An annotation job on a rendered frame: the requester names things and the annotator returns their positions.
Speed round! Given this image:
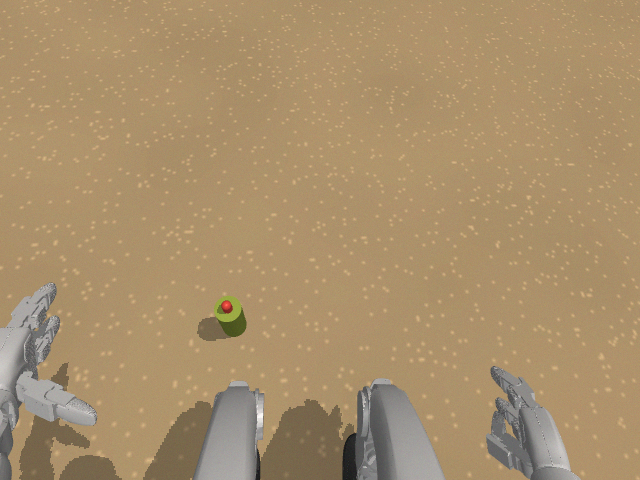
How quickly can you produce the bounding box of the right robot hand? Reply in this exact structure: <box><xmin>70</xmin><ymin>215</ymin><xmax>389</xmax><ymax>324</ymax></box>
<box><xmin>486</xmin><ymin>366</ymin><xmax>571</xmax><ymax>479</ymax></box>

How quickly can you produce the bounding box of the left robot arm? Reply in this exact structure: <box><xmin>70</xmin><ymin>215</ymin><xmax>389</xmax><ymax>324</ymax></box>
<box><xmin>0</xmin><ymin>389</ymin><xmax>19</xmax><ymax>480</ymax></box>

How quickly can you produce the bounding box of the bottle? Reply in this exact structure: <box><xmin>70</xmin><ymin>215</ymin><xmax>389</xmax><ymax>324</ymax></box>
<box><xmin>214</xmin><ymin>296</ymin><xmax>247</xmax><ymax>337</ymax></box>

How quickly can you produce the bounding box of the left robot hand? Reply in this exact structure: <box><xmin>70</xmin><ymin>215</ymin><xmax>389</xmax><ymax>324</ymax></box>
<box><xmin>0</xmin><ymin>282</ymin><xmax>97</xmax><ymax>426</ymax></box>

